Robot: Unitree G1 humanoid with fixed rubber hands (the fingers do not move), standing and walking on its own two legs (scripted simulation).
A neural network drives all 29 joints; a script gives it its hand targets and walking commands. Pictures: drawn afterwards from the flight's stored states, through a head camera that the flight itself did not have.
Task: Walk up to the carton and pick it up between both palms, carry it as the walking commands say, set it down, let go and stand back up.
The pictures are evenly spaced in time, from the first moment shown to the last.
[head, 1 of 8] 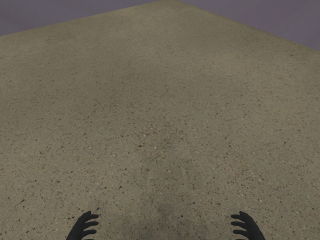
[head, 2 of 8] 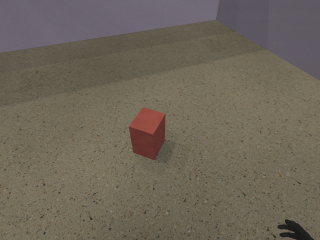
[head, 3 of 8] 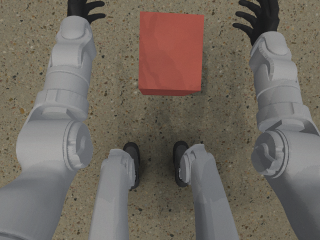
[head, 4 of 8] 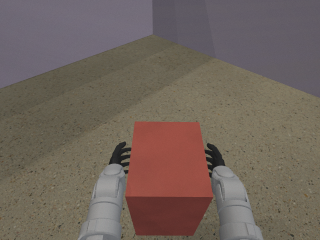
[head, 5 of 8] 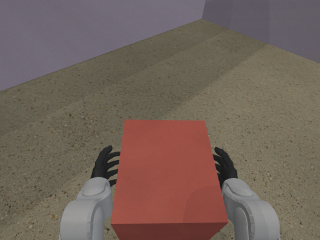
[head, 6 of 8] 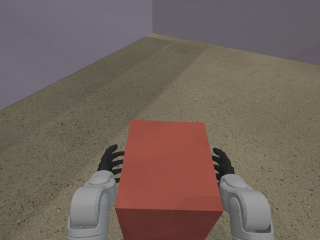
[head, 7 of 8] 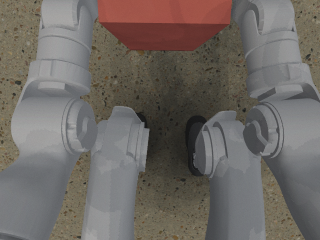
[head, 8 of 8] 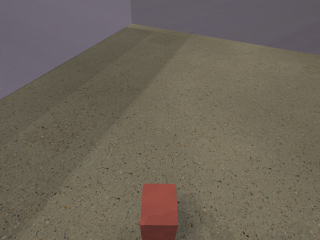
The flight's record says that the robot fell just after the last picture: no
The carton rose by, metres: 0.65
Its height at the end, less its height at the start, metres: +0.00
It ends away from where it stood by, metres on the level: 1.24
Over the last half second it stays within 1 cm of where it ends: yes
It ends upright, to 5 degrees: yes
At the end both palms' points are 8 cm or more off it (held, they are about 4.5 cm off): yes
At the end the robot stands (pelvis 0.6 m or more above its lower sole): yes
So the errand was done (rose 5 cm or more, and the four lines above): yes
